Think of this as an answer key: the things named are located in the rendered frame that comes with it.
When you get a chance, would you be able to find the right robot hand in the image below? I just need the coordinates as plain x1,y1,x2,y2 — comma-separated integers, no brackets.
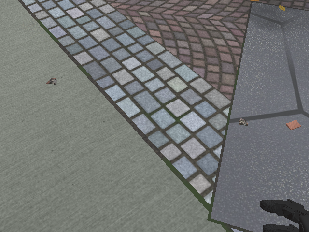
260,199,309,232

